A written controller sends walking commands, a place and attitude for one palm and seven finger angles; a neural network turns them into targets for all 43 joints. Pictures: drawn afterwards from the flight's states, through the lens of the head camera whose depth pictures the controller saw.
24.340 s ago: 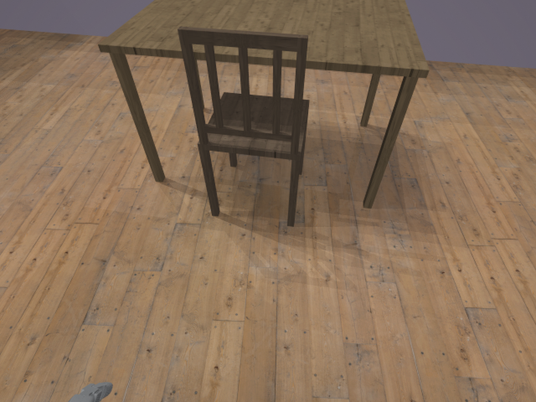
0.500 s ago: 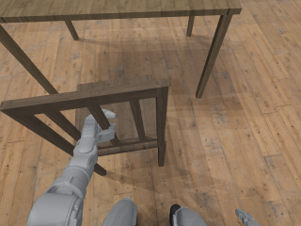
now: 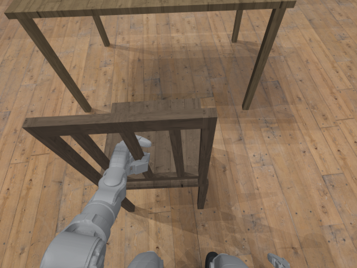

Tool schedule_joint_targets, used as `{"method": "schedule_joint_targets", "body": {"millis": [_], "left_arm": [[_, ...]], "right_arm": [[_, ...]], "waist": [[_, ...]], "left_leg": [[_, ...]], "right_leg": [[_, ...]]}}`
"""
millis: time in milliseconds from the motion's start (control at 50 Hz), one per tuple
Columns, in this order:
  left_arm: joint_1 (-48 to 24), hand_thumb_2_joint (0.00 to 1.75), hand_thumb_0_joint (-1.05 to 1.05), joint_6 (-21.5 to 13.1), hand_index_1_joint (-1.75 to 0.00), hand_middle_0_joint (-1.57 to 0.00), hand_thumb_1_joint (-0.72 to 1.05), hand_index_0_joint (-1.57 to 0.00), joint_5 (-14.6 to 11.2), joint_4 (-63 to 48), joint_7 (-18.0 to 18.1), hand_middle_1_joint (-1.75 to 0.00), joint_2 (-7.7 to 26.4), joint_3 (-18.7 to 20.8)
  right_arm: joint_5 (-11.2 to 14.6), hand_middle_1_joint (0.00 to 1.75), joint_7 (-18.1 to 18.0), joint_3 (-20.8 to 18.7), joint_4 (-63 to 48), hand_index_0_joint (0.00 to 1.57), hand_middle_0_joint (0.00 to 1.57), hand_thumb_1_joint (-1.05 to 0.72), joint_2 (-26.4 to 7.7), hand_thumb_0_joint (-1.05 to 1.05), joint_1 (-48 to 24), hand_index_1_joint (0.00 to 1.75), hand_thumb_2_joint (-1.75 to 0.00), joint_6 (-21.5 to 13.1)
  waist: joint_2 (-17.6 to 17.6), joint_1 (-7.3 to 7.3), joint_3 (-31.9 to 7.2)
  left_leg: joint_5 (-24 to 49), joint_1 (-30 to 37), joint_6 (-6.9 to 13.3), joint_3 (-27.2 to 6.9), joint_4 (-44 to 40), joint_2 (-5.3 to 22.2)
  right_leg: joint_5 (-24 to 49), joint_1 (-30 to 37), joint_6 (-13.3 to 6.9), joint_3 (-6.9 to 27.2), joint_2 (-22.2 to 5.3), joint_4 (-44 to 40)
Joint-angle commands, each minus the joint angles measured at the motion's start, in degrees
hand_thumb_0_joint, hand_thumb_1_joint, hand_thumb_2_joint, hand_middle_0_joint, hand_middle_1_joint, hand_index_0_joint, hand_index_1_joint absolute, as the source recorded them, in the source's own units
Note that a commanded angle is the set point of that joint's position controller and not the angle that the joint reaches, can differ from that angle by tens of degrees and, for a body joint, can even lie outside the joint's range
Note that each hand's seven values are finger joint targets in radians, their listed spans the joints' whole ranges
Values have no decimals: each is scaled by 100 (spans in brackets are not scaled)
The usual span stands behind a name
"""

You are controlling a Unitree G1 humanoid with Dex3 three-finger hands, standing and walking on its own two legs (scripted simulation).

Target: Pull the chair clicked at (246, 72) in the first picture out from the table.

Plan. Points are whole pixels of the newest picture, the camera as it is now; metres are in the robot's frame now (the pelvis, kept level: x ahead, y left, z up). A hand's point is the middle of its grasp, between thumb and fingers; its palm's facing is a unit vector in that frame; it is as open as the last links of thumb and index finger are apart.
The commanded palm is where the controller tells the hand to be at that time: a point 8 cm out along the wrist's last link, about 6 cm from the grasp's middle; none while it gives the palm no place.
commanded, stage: step backward, pulling the chair out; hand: left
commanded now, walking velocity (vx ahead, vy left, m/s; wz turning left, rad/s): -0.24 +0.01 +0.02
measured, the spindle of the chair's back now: (139, 157) +0.38 +0.14 -0.08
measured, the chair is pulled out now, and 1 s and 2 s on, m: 0.49 0.61 0.61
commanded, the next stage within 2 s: stop walking, hand still on the chair in 0.04 s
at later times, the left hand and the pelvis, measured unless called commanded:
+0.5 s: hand (133, 201) +0.25 +0.13 -0.06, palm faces -0.07 -0.99 -0.14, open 5.6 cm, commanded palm +0.24 +0.18 -0.04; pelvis -0.06 +0.03 +0.00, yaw +0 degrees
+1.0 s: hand (133, 210) +0.23 +0.12 -0.05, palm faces -0.07 -0.99 -0.14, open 5.6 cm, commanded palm +0.22 +0.18 -0.04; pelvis -0.06 +0.03 +0.01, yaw -1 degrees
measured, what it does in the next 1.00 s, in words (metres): steps on the spot: left foot, then right foot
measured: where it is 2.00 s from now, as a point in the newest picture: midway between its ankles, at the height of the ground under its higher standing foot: outside the picture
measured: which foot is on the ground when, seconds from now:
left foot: up 0.00-0.20, down 0.22-1.00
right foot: down 0.00-0.26, up 0.28-0.40, down 0.42-1.00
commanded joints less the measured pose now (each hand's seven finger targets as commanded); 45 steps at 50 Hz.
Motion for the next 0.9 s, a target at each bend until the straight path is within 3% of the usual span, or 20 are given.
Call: {"method": "schedule_joint_targets", "body": {"millis": [0,40,120,140,180,200,220,240,260,300,340,380,420,440,460,500,580,620,740,880], "left_arm": [[-1884,90,0,-61,-145,-50,90,-50,177,-595,124,-145,1187,244],[-1778,90,0,-73,-145,-50,90,-50,206,-699,142,-145,1152,225],[-1454,90,0,-52,-145,-50,90,-50,127,-716,158,-145,1005,169],[-1590,90,0,-92,-145,-50,90,-50,96,-1763,181,-145,1131,192],[-1573,90,0,-11,-145,-50,90,-50,44,-1981,146,-145,898,37],[-1536,90,0,55,-145,-50,90,-50,32,-2149,112,-145,767,-31],[-1541,90,0,120,-145,-50,90,-50,24,-2289,92,-145,628,-106],[-1435,90,0,214,-145,-50,90,-50,-4,-2270,67,-145,487,-228],[-1579,90,0,263,-145,-50,90,-50,64,-2413,48,-145,415,-359],[-1555,90,0,322,-145,-50,90,-50,59,-2562,42,-145,488,-260],[-1272,90,0,342,-145,-50,90,-50,87,-2447,75,-145,612,-201],[-1024,90,0,292,-145,-50,90,-50,128,-2403,29,-145,275,-531],[-832,90,0,233,-145,-50,90,-50,219,-2552,42,-145,402,-494],[-610,90,0,263,-145,-50,90,-50,267,-2429,70,-145,532,-440],[-460,90,0,309,-145,-50,90,-50,181,-2274,118,-145,760,-198],[-511,90,0,270,-145,-50,90,-50,126,-2472,99,-145,637,-305],[-39,90,0,252,-145,-50,90,-50,154,-2449,135,-145,624,-278],[19,90,0,254,-145,-50,90,-50,152,-2422,161,-145,588,-280],[224,90,0,307,-145,-50,90,-50,110,-2436,209,-145,582,-331],[394,90,0,329,-145,-50,90,-50,121,-2527,228,-145,462,-416]], "right_arm": [[76,30,-228,-399,-497,20,20,-90,-987,0,204,30,-90,-291],[1,30,-254,-209,-389,20,20,-90,-910,0,170,30,-90,-279],[20,30,-294,-132,-524,20,20,-90,-860,0,249,30,-90,-285],[15,30,-295,-136,-762,20,20,-90,-867,0,219,30,-90,-281],[-27,30,-343,-146,-849,20,20,-90,-898,0,238,30,-90,-281],[-61,30,-342,-185,-947,20,20,-90,-1021,0,226,30,-90,-286],[-42,30,-318,-203,-1055,20,20,-90,-1129,0,190,30,-90,-255],[23,30,-274,-209,-1100,20,20,-90,-1068,0,159,30,-90,-194],[-27,30,-248,-91,-1137,20,20,-90,-821,0,-92,30,-90,-185],[7,30,-150,-213,-1076,20,20,-90,-980,0,114,30,-90,-151],[29,30,-105,-218,-974,20,20,-90,-1087,0,292,30,-90,-174],[-3,30,-84,-193,-947,20,20,-90,-1052,0,383,30,-90,-241],[-39,30,-99,-171,-907,20,20,-90,-976,0,345,30,-90,-280],[-23,30,-119,-183,-827,20,20,-90,-1014,0,296,30,-90,-314],[15,30,-133,-241,-783,20,20,-90,-1037,0,323,30,-90,-276],[-21,30,-188,-224,-823,20,20,-90,-957,0,160,30,-90,-229],[-75,30,-228,-150,-849,20,20,-90,-861,0,36,30,-90,-210],[-61,30,-225,-133,-882,20,20,-90,-818,0,-31,30,-90,-177],[-24,30,-270,-142,-936,20,20,-90,-795,0,-127,30,-90,-120],[-39,30,-280,-120,-1068,20,20,-90,-787,0,-214,30,-90,-69]], "waist": [[-1941,160,-2744],[-1240,42,-2822],[-1636,67,-2834],[-1456,35,-2892],[-1086,-85,-2732],[-231,-34,-2630],[647,35,-2512],[942,69,-2437],[1305,19,-2191],[686,-7,-2155],[-21,40,-2219],[-202,-62,-2237],[-102,-147,-2370],[-110,-137,-2282],[-875,-97,-2442],[-1211,-95,-2555],[-557,-26,-2481],[-714,-8,-2375],[-597,-14,-2190],[-459,33,-2239]], "left_leg": [[-1126,-575,53,-570,1784,-219],[-798,-376,62,-361,1112,-322],[-159,281,89,119,-5,-520],[73,611,160,136,-646,-510],[630,1267,336,214,-1702,-323],[544,1205,546,-328,-2105,78],[696,972,895,-1134,-2297,719],[401,724,1228,-1707,-2632,1208],[504,393,1341,-1681,-2724,1201],[1155,529,1231,-1087,-2155,948],[1836,1107,915,-639,-1475,656],[1983,1226,686,-544,-1119,386],[2158,1069,563,-296,-1054,212],[1999,944,493,-252,-1191,101],[2078,943,377,-178,-1190,118],[2126,1051,345,-58,-1169,46],[2364,1299,438,-89,-1410,145],[2080,1210,439,-91,-1435,107],[1782,1181,407,-30,-1529,11],[2065,1245,413,-85,-1582,68]], "right_leg": [[3970,1427,-835,1654,-2354,-379],[3401,1395,-741,1239,-2084,-385],[1622,858,-473,1061,-1799,-589],[1070,868,-406,1016,-1721,-556],[-387,401,-50,683,-1297,-243],[-859,227,122,472,-871,185],[-1180,76,275,189,-403,842],[-1391,67,281,170,-195,1582],[-1430,24,255,298,-347,2133],[-1125,318,238,314,-349,1777],[-814,462,216,91,-259,233],[-213,770,138,270,-377,-771],[907,1190,-15,629,-734,-763],[1115,1194,-6,552,-750,-652],[1514,1388,-112,828,-830,-398],[2214,1412,-150,904,-1011,-260],[1731,1090,41,689,-859,-216],[1410,1064,35,762,-880,-363],[1410,954,9,897,-955,-536],[1514,934,15,839,-901,-472]]}}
